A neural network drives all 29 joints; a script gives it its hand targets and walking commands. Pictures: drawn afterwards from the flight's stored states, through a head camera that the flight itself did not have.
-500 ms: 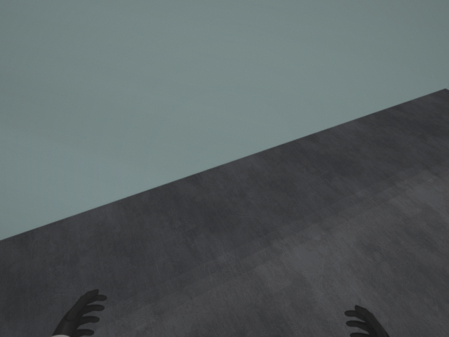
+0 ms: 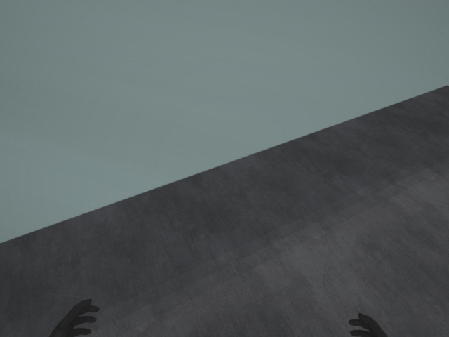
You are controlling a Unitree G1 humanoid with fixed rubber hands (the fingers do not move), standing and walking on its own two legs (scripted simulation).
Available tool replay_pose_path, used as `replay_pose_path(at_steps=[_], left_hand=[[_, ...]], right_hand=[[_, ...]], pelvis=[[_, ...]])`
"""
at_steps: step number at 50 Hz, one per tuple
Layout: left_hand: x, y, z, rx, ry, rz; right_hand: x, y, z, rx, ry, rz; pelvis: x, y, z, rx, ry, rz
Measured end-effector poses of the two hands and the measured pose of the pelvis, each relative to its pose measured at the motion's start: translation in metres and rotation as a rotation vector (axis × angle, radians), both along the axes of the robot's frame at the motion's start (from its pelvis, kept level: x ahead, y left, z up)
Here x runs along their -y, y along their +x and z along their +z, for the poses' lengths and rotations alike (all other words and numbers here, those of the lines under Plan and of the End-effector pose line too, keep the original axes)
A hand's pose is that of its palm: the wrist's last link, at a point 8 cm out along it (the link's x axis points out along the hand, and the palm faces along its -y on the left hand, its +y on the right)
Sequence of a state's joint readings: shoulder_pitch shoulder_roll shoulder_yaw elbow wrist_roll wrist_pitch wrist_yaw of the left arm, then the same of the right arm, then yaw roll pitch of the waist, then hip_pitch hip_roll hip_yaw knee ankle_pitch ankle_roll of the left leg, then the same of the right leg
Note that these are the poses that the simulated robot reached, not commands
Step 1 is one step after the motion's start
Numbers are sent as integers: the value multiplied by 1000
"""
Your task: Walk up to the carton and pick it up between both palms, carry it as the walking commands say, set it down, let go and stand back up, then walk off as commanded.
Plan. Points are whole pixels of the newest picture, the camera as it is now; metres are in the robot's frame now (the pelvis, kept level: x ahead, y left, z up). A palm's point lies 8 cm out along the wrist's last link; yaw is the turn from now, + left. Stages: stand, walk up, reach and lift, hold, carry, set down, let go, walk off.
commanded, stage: stand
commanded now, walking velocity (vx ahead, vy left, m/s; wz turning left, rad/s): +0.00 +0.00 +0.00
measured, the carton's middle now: out of the picture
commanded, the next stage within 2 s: walk up in 0.06 s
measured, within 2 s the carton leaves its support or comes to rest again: neither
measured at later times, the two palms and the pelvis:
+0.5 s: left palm out of the picture +0.07 +0.30 -0.09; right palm out of the picture +0.09 -0.26 -0.10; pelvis -0.03 +0.02 +0.00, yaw +5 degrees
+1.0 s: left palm out of the picture -0.02 +0.40 -0.10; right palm out of the picture +0.02 -0.15 -0.05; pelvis -0.09 +0.12 +0.03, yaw +14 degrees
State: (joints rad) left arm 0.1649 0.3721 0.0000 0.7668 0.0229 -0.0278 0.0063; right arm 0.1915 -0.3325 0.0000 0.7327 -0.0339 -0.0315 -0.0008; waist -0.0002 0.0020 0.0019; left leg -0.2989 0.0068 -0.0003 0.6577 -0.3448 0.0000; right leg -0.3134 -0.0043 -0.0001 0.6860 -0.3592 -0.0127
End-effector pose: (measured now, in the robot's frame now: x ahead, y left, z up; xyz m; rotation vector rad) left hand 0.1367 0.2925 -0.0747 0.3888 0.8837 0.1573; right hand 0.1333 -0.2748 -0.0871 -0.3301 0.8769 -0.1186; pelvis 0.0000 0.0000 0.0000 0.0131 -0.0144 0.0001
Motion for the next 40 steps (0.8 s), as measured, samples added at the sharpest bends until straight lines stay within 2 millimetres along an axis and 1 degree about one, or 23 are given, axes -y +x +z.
replay_pose_path(at_steps=[16, 18, 21, 24, 27, 31, 34, 35, 37, 40], left_hand=[[2, -12, -4, -25, -3, 16], [5, -19, -7, -43, -14, 25], [5, -40, -12, -71, -39, 67], [-1, -64, -18, -114, -60, 112], [-14, -82, -23, -124, -81, 156], [-42, -104, -33, -116, -109, 203], [-67, -120, -49, -132, -131, 218], [-73, -125, -51, -144, -139, 220], [-80, -131, -48, -156, -158, 226], [-91, -134, -36, -130, -180, 244]], right_hand=[[9, -19, -5, -45, -5, -25], [8, -25, -9, -81, -4, -25], [1, -34, -13, -145, -9, 3], [-10, -42, -14, -190, -9, 25], [-27, -48, -16, -226, -14, 53], [-60, -48, -19, -241, -34, 99], [-88, -52, -21, -241, -55, 112], [-96, -57, -18, -245, -57, 111], [-107, -68, -6, -262, -64, 108], [-115, -84, 12, -311, -96, 125]], pelvis=[[4, -9, 1, 13, 5, 0], [4, -12, 1, 19, 8, 5], [-1, -19, 2, 34, 24, 44], [-11, -24, 4, 41, 44, 74], [-26, -29, 4, 39, 43, 112], [-54, -40, -2, 38, 5, 163], [-79, -48, -11, 50, -31, 176], [-85, -52, -9, 58, -40, 177], [-93, -57, 1, 53, -61, 183], [-103, -65, 16, 28, -93, 214]])
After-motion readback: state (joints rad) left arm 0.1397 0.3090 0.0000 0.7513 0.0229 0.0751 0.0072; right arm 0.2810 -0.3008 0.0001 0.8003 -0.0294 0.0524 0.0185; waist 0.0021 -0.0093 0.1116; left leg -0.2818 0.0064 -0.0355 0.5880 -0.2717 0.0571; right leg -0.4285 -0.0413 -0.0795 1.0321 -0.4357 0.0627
